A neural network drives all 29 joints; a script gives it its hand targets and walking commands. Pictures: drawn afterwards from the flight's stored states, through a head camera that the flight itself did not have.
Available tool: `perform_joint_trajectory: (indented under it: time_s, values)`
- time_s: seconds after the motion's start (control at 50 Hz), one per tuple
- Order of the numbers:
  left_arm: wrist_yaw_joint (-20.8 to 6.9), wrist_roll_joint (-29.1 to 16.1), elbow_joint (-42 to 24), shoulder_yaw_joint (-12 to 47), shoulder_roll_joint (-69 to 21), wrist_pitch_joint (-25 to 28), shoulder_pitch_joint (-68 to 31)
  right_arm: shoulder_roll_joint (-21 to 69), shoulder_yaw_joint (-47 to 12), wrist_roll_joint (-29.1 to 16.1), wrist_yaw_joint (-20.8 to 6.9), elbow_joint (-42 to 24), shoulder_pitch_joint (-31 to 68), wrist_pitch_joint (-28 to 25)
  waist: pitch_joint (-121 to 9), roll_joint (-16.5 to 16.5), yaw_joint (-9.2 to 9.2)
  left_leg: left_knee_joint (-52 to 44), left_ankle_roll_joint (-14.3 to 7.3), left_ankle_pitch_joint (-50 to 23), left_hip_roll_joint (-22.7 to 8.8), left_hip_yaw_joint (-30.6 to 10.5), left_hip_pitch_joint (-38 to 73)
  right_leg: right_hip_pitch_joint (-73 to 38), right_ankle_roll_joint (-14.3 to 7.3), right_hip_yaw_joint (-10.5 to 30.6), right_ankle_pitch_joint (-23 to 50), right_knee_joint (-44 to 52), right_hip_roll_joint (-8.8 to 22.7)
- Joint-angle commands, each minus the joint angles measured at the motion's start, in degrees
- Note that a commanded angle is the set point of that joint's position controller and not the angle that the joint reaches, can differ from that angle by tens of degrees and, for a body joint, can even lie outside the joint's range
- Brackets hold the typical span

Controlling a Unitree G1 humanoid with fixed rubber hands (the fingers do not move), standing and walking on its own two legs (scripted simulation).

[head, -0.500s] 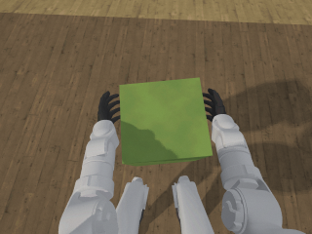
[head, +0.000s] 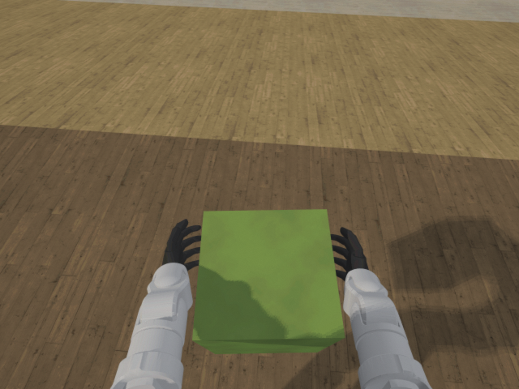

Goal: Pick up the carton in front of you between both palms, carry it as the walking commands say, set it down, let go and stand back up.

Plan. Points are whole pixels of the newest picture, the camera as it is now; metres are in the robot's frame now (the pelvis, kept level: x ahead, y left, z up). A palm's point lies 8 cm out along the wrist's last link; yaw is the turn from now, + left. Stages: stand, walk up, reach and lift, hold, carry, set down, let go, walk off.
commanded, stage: reach and lift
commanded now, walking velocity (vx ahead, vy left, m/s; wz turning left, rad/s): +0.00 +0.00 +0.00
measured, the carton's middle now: (265, 288) +0.31 +0.00 -0.11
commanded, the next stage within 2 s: hold in 1.28 s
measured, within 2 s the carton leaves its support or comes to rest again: neither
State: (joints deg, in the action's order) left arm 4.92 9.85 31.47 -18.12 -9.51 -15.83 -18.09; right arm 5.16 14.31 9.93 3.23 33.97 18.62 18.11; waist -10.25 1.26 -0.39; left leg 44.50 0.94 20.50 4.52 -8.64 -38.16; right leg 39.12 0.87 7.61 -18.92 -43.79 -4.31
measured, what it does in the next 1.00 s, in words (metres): stands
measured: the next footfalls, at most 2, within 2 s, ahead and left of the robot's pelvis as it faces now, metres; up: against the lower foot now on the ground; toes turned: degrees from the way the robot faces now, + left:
none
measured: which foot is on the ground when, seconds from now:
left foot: down 0.00-1.00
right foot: down 0.00-1.00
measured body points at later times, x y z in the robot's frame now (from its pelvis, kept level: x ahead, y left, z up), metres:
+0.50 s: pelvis -0.01 +0.00 +0.03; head -0.04 +0.00 +0.48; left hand +0.31 +0.15 +0.06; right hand +0.29 -0.15 +0.04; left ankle +0.01 +0.13 -0.71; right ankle +0.02 -0.13 -0.71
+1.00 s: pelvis +0.00 +0.00 +0.04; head -0.03 +0.00 +0.49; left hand +0.31 +0.15 +0.07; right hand +0.31 -0.15 +0.06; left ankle +0.01 +0.13 -0.71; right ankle +0.02 -0.13 -0.71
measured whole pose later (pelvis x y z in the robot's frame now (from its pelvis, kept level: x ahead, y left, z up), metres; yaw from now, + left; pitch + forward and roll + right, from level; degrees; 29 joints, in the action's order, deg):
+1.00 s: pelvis +0.00 +0.00 +0.04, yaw +0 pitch -4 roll +0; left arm 0.2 17.9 21.9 -16.8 -9.6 -35.6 -18.5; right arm 9.0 13.9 16.8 1.7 20.8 16.1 38.6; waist -1.8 0.4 0.0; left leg 23.1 0.5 12.5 2.5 -8.7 -6.7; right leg 7.3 0.3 7.1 -11.0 -22.1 -2.7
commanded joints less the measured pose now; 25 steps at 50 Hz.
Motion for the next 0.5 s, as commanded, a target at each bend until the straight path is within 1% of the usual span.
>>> perform_joint_trajectory:
  time_s: [0.0, 0.1, 0.16, 0.2, 0.26, 0.34, 0.36, 0.42, 0.48]
  values:
    - [-14.99, -6.19, 3.59, 34.47, -57.80, -3.91, -21.32, 56.78, -33.00, -8.32, -14.37, -5.71, 27.95, 0.18, -21.56, -1.31, 0.08, -9.79, 0.47, -22.12, 1.42, 2.83, 15.34, -23.13, -0.65, -2.57, 21.85, 8.74, -1.65]
    - [-16.28, -7.13, 0.09, 36.08, -58.32, -8.90, -18.02, 57.16, -34.48, -9.31, -15.03, -10.28, 24.89, 5.21, -16.53, -1.04, 0.39, -15.77, 0.66, -25.47, 0.64, 2.70, 23.23, -29.42, -0.48, -2.64, 23.92, 14.92, -1.12]
    - [-17.10, -7.72, -2.73, 37.03, -58.36, -12.10, -17.19, 57.42, -35.34, -9.72, -15.26, -13.45, 23.95, 8.52, -12.78, -0.67, 0.80, -18.93, 0.66, -25.52, 0.39, 2.69, 26.93, -32.25, -0.37, -2.83, 23.46, 17.97, -0.82]
    - [-17.58, -7.44, -3.29, 36.31, -57.79, -14.15, -17.06, 56.92, -34.76, -9.36, -15.39, -14.36, 23.89, 10.66, -9.11, -0.37, 0.84, -20.82, 0.60, -23.58, 0.23, 2.69, 28.00, -32.90, -0.43, -3.01, 21.20, 19.82, -0.66]
    - [-18.25, -6.26, -2.49, 33.72, -56.83, -16.45, -17.79, 56.71, -32.27, -8.55, -15.85, -13.82, 24.65, 13.11, -3.61, -0.18, 0.82, -22.97, 0.35, -17.74, -0.16, 2.89, 27.57, -32.83, -0.79, -3.33, 15.51, 21.73, -0.53]
    - [-19.15, -4.37, 0.23, 29.24, -56.54, -17.49, -21.41, 56.32, -28.06, -6.92, -16.77, -11.29, 28.58, 14.36, 0.39, -0.17, 0.52, -23.65, -0.26, -10.29, -0.51, 3.17, 25.59, -31.40, -1.22, -3.73, 8.60, 22.18, -0.22]
    - [-19.33, -4.29, 0.37, 28.90, -56.98, -17.42, -22.77, 56.75, -27.92, -6.90, -17.05, -11.18, 30.08, 14.32, 0.15, -0.20, 0.45, -23.46, -0.37, -9.22, -0.55, 3.28, 25.57, -31.33, -1.28, -3.85, 7.63, 21.98, -0.18]
    - [-19.88, -4.75, 0.05, 29.11, -58.60, -17.18, -26.76, 58.37, -28.70, -7.46, -17.74, -11.76, 34.58, 14.11, -2.65, -0.36, 0.37, -22.77, -0.54, -9.00, -0.56, 3.57, 26.28, -32.20, -1.21, -4.06, 7.33, 21.35, -0.06]
    - [-20.11, -4.94, 0.10, 29.32, -59.15, -17.13, -28.89, 59.37, -29.17, -7.69, -17.96, -11.87, 36.76, 14.05, -4.62, -0.67, 0.39, -22.41, -0.67, -9.20, -0.46, 3.83, 27.04, -32.91, -1.08, -4.15, 7.49, 21.09, -0.07]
